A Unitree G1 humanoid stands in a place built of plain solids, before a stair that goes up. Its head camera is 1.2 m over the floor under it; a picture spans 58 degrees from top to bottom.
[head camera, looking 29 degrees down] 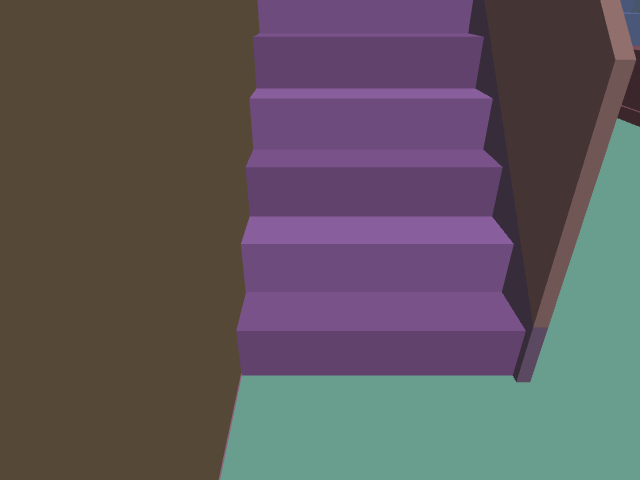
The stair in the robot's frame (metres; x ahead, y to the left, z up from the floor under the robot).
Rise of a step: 0.21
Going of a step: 0.23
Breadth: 1.00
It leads straight ahead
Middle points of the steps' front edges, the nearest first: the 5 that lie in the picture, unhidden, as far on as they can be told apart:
1.14 -0.21 0.21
1.37 -0.21 0.43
1.59 -0.21 0.64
1.82 -0.21 0.85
2.05 -0.21 1.06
